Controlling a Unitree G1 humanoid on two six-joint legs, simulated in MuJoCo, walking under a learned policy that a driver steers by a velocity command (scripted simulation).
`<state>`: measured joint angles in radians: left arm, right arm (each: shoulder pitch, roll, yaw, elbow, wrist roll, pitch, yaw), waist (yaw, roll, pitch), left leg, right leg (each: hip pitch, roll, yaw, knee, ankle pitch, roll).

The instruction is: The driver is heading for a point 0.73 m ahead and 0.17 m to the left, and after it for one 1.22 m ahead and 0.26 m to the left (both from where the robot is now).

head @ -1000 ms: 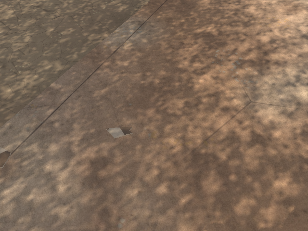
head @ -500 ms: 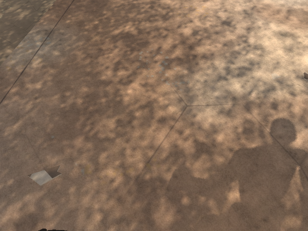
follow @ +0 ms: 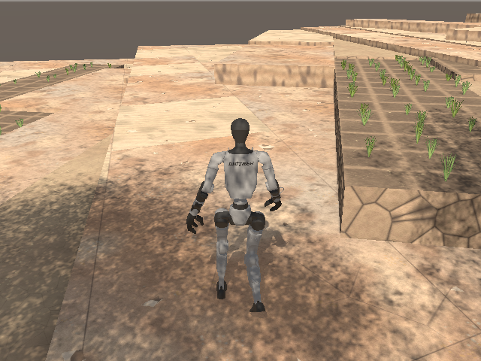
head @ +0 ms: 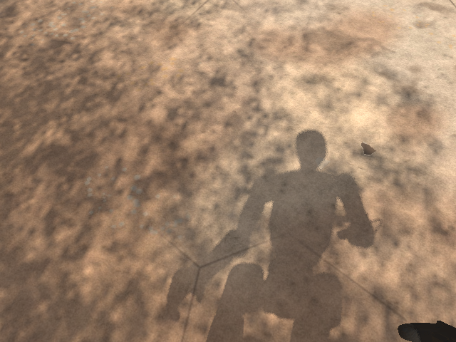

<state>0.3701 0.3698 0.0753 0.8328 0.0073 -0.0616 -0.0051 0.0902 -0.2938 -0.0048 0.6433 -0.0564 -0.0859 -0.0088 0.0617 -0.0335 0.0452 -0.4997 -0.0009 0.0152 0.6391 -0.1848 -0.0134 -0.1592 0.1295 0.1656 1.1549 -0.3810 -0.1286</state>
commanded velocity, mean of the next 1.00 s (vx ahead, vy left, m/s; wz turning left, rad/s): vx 0.77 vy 0.00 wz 0.39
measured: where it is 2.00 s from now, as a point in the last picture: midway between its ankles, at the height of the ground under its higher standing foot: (276, 187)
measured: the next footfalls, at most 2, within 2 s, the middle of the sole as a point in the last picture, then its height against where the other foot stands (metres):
right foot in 0.36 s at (295, 311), level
left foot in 0.78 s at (243, 191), level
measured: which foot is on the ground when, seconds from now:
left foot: down 0.00-0.34, up 0.36-0.76, down 0.78-1.00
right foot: up 0.00-0.34, down 0.36-0.76, up 0.78-1.00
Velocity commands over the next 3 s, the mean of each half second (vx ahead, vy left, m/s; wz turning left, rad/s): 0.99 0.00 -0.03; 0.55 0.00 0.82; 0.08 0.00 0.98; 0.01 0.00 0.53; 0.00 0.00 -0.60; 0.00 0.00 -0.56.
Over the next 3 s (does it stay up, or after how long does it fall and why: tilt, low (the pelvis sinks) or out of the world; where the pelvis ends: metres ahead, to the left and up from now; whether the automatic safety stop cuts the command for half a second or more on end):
stays up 0.95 -0.05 0.03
